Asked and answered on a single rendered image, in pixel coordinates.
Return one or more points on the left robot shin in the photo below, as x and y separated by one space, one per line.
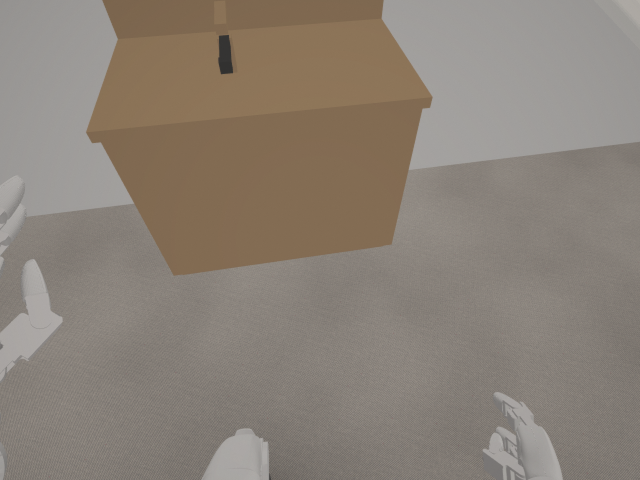
244 431

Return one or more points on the left robot thigh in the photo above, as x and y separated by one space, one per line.
240 457

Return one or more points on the counter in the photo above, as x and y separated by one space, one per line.
303 150

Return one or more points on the right robot hand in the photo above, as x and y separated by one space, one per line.
529 454

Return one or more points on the left robot hand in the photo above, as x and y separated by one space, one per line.
25 335

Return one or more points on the tap lever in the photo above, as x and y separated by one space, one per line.
224 58

